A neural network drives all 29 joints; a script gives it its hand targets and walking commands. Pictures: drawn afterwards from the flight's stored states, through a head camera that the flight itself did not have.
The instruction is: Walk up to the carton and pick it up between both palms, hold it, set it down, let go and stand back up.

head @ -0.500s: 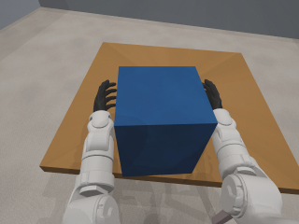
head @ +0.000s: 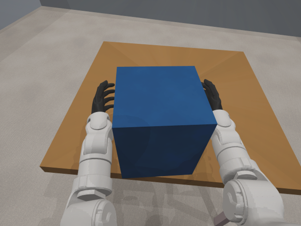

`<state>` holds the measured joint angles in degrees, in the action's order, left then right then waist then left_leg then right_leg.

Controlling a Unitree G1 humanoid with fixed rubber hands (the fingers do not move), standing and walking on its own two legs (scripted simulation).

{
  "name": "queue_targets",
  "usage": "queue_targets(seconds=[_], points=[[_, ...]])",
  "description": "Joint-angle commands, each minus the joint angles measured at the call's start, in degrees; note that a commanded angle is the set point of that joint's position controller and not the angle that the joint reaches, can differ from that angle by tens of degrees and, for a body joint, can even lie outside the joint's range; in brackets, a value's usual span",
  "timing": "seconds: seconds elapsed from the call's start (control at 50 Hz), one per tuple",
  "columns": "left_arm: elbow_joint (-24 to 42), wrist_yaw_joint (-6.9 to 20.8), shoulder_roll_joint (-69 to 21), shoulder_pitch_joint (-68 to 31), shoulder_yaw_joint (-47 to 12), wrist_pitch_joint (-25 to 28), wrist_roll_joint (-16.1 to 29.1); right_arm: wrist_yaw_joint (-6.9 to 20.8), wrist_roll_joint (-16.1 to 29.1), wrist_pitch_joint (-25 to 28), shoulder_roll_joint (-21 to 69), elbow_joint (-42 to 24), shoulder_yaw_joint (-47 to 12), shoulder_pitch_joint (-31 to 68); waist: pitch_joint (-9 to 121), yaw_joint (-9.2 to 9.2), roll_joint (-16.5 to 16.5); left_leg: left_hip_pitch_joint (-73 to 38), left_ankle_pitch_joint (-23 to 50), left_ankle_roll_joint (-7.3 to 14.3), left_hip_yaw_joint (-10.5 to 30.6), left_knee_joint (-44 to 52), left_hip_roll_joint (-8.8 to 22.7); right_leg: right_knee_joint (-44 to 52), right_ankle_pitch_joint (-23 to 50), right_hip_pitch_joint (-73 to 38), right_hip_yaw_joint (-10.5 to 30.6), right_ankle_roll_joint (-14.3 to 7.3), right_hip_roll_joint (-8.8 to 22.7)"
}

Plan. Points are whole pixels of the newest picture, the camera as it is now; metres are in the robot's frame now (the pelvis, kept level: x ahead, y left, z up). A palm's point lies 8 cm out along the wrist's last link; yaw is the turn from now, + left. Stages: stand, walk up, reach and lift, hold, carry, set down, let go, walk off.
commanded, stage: reach and lift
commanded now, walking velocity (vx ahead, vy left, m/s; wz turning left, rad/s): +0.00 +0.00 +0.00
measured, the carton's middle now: (157, 124) +0.38 +0.03 +0.06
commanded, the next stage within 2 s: none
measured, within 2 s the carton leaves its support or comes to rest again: leaves its support in 0.26 s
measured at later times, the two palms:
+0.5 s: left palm (96, 104) +0.35 +0.17 +0.16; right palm (219, 110) +0.39 -0.12 +0.14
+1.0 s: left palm (92, 92) +0.36 +0.18 +0.19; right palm (223, 100) +0.38 -0.12 +0.18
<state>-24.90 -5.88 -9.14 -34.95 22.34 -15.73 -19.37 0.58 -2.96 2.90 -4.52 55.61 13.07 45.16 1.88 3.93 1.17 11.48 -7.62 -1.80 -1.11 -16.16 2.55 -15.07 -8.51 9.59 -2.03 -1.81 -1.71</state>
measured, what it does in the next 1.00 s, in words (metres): stands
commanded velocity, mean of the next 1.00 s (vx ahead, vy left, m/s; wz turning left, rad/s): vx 0.00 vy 0.00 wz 0.00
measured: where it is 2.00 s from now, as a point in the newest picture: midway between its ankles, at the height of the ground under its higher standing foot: outside the picture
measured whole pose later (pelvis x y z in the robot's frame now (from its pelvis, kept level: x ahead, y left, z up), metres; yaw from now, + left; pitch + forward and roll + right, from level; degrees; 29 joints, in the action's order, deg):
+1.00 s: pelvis -0.02 +0.02 +0.00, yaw +2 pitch -3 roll -1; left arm -24.3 -6.3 -1.4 -42.6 15.6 -33.9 -12.8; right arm -8.1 11.2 -14.9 -7.0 47.9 4.1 47.7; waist 3.6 -1.8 0.7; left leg 8.7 -8.5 -0.4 1.2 -20.1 1.1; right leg -15.6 -8.4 4.3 -4.0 -0.4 -0.5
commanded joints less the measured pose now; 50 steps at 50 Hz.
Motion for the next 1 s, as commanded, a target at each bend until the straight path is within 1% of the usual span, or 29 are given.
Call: queue_targets(seconds=[0.0, 0.04, 0.08, 0.1, 0.12, 0.16, 0.18, 0.26, 0.3, 0.34, 0.36, 0.44, 0.48, 0.5, 0.52, 0.56, 0.58, 0.62, 0.66, 0.68, 0.74, 0.84, 0.9, 0.94, 0.98], points=[[4.4, 5.5, -25.4, -27.5, -21.4, 0.5, 3.8, 3.8, 0.9, 3.1, 29.4, -10.1, -16.4, 30.6, 26.1, 0.41, 0.3, -7.7, 20.6, 0.7, -3.4, -1.9, -3.0, -3.6, 30.6, -15.0, -2.3, 3.8, 0.0], [5.9, 5.5, -26.0, -28.2, -23.6, -0.2, 4.9, 3.2, 2.1, 2.9, 29.7, -12.5, -17.9, 31.8, 27.8, -0.33, 0.0, -8.9, 21.5, 0.4, -2.8, -2.4, -3.2, -3.6, 31.3, -14.9, -2.4, 3.8, -0.2], [7.6, 5.4, -26.4, -29.6, -25.6, -1.0, 6.0, 2.5, 3.0, 2.1, 30.3, -14.0, -19.3, 32.0, 28.4, -1.50, 0.0, -10.1, 21.9, 0.2, -2.3, -2.9, -3.2, -3.5, 31.6, -14.5, -2.4, 3.8, -0.3], [8.8, 5.5, -26.8, -30.5, -26.7, -1.3, 6.6, 2.2, 3.7, 1.9, 30.7, -15.1, -19.9, 32.7, 28.9, -1.74, -0.4, -10.4, 22.1, 0.1, -1.8, -3.0, -3.2, -3.6, 31.6, -14.3, -2.5, 3.8, -0.3], [9.9, 5.4, -27.0, -31.5, -27.7, -1.7, 7.2, 2.0, 4.4, 1.4, 30.8, -15.7, -20.5, 33.2, 29.4, -2.17, -0.5, -11.0, 21.9, -0.1, -1.5, -3.2, -3.2, -3.5, 31.0, -13.8, -2.5, 3.9, -0.4], [10.1, 5.5, -27.1, -32.1, -28.7, -3.0, 7.7, 1.5, 5.7, 0.2, 30.7, -16.8, -21.3, 33.8, 28.7, -2.59, -0.8, -11.6, 21.0, -0.1, -0.9, -3.2, -3.2, -3.0, 29.0, -13.2, -2.5, 3.8, -0.4], [9.6, 5.6, -27.3, -32.3, -29.1, -3.8, 7.8, 1.3, 6.1, -0.5, 30.5, -16.9, -21.4, 34.2, 27.9, -2.78, -0.9, -12.1, 20.2, -0.2, -0.8, -3.1, -3.1, -2.7, 26.9, -12.5, -2.7, 3.7, -0.5], [11.6, 5.2, -28.9, -35.5, -32.9, -5.5, 10.5, 0.6, 8.8, -2.2, 31.5, -22.4, -23.7, 38.8, 31.5, -3.44, -1.4, -14.4, 21.1, -0.6, 0.3, -4.5, -2.9, -2.2, 24.5, -10.8, -2.7, 3.3, -1.0], [10.3, 5.4, -29.0, -36.9, -32.8, -6.3, 10.8, 0.3, 9.5, -3.5, 31.7, -22.5, -23.8, 40.2, 29.5, -3.67, -1.3, -13.7, 18.0, -0.3, 0.7, -4.1, -3.0, -1.7, 20.9, -9.8, -2.5, 3.4, -0.7], [8.5, 5.3, -29.3, -38.2, -32.0, -7.3, 10.8, 0.4, 9.8, -4.6, 31.5, -23.0, -23.4, 42.8, 28.6, -3.06, -1.0, -12.9, 14.9, 0.2, 0.7, -3.4, -3.0, -1.1, 16.1, -8.4, -2.4, 3.2, -0.7], [7.7, 5.3, -29.2, -38.6, -31.3, -7.9, 10.6, 0.4, 9.8, -5.3, 31.4, -22.2, -22.8, 43.2, 27.7, -3.08, -0.9, -13.0, 13.8, 0.4, 0.7, -3.0, -2.9, -0.8, 14.4, -8.1, -2.3, 3.2, -0.7], [4.8, 5.4, -28.9, -40.4, -28.6, -9.5, 10.3, 0.9, 10.3, -6.9, 31.6, -21.6, -21.5, 47.0, 26.7, -1.84, -0.2, -12.2, 11.0, 1.2, 0.3, -2.3, -2.9, 0.0, 8.9, -7.3, -2.1, 3.0, -1.0], [3.9, 5.3, -28.5, -41.7, -27.3, -9.8, 10.1, 1.2, 10.1, -7.7, 31.4, -19.4, -20.0, 47.2, 25.6, -1.90, -0.5, -12.4, 9.7, 1.4, 0.1, -1.8, -2.8, 0.4, 6.3, -6.6, -2.0, 2.9, -0.9], [3.0, 5.4, -28.0, -42.1, -26.2, -10.1, 9.7, 1.4, 9.9, -8.1, 31.4, -17.8, -19.2, 47.2, 24.3, -1.75, -0.3, -12.1, 8.7, 1.6, -0.1, -1.5, -2.8, 0.7, 5.1, -6.4, -1.9, 2.9, -0.8], [2.2, 5.6, -27.4, -42.6, -25.4, -10.3, 9.6, 1.5, 9.5, -8.5, 31.2, -16.6, -18.3, 47.2, 23.6, -1.97, 0.0, -11.6, 7.4, 1.9, -0.2, -1.1, -2.9, 1.0, 3.8, -6.2, -1.7, 3.0, -0.7], [1.3, 5.9, -26.5, -43.0, -24.0, -10.7, 9.2, 1.5, 9.4, -8.8, 31.2, -15.5, -17.3, 47.6, 23.7, -1.94, 0.0, -11.6, 7.4, 2.1, -0.5, -0.9, -3.0, 0.9, 4.3, -7.2, -1.5, 3.2, -0.6], [1.8, 6.0, -26.1, -43.5, -23.9, -10.7, 9.3, 1.4, 9.7, -8.9, 31.7, -15.4, -17.5, 47.7, 24.1, -2.04, -0.1, -11.7, 8.7, 2.1, -0.6, -1.3, -3.2, 0.7, 6.3, -8.1, -1.4, 3.4, -0.5], [1.8, 6.2, -25.4, -44.2, -23.3, -10.7, 9.3, 1.1, 10.2, -9.3, 32.3, -15.2, -17.9, 48.3, 24.2, -2.15, 0.0, -11.2, 8.6, 2.2, -0.7, -1.4, -3.6, 0.5, 7.9, -9.6, -1.1, 3.9, -0.4], [3.2, 6.3, -25.4, -45.2, -24.0, -10.6, 9.7, 0.6, 10.8, -9.6, 32.9, -15.5, -18.4, 48.2, 25.1, -2.79, -0.3, -11.4, 9.9, 2.0, -0.4, -1.6, -3.8, 0.0, 10.4, -10.6, -1.1, 4.4, -0.5], [3.5, 6.4, -25.5, -45.5, -24.6, -10.6, 9.9, 0.4, 11.1, -9.8, 33.2, -15.6, -18.5, 47.9, 25.4, -3.46, -0.8, -11.7, 10.2, 1.7, -0.2, -1.9, -4.0, -0.2, 11.5, -10.8, -1.0, 4.5, -0.4], [5.5, 6.5, -25.9, -46.6, -26.8, -11.0, 11.2, -0.5, 12.5, -10.5, 34.2, -17.5, -20.3, 48.3, 26.3, -4.73, -1.0, -12.8, 11.3, 1.4, 0.5, -2.7, -4.2, -0.5, 13.8, -11.1, -1.1, 4.7, -0.6], [7.2, 7.0, -26.4, -47.3, -29.1, -12.3, 13.0, -2.5, 15.7, -12.4, 36.2, -23.4, -24.5, 50.7, 28.0, -5.50, -0.1, -12.7, 12.2, 1.5, 1.4, -3.7, -4.7, -1.2, 16.9, -13.2, -0.7, 5.4, -0.8], [8.0, 7.4, -27.3, -47.6, -30.2, -13.3, 13.4, -3.5, 17.1, -13.6, 36.4, -25.0, -25.4, 51.1, 26.9, -6.19, -1.2, -13.0, 12.5, 0.9, 2.0, -4.1, -4.6, -1.0, 15.8, -12.2, -0.8, 5.1, -1.1], [8.5, 7.6, -27.4, -47.5, -30.8, -14.1, 13.7, -4.1, 18.1, -14.6, 36.5, -26.0, -26.2, 51.1, 26.7, -6.82, -1.3, -14.0, 13.8, 0.6, 2.3, -4.6, -4.6, -1.0, 16.5, -12.2, -0.8, 5.0, -1.4], [9.4, 7.7, -27.6, -47.2, -31.1, -14.9, 13.8, -4.5, 19.2, -15.6, 36.4, -27.0, -26.9, 51.3, 26.4, -6.97, -1.0, -14.4, 14.1, 0.6, 2.5, -4.6, -4.5, -1.0, 16.0, -12.2, -0.9, 4.9, -1.8]])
